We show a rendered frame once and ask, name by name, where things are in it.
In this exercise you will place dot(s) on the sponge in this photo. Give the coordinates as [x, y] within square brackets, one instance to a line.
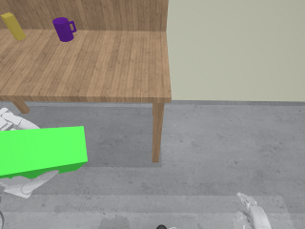
[33, 152]

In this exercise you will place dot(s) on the table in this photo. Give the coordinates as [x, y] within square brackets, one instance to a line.
[119, 54]

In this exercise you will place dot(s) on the robot left hand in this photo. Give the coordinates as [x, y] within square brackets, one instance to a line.
[21, 186]

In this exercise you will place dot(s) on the robot right hand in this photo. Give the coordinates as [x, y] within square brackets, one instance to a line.
[256, 219]

